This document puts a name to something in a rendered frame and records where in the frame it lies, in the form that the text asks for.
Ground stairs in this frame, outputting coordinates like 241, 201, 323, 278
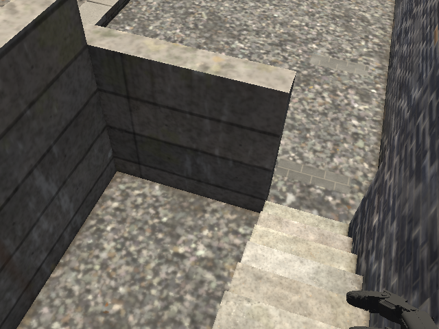
212, 201, 370, 329

